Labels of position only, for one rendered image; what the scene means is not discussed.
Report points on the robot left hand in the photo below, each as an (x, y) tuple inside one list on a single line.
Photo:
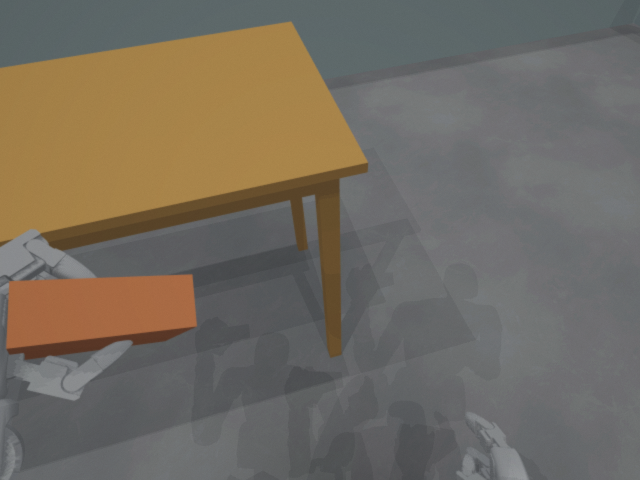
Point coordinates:
[(29, 257)]

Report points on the sponge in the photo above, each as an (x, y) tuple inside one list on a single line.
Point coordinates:
[(66, 316)]

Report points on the table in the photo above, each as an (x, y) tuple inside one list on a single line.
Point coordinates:
[(111, 144)]

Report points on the robot right hand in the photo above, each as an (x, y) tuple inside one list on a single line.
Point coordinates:
[(504, 463)]

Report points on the left robot forearm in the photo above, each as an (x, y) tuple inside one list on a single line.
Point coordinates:
[(12, 447)]

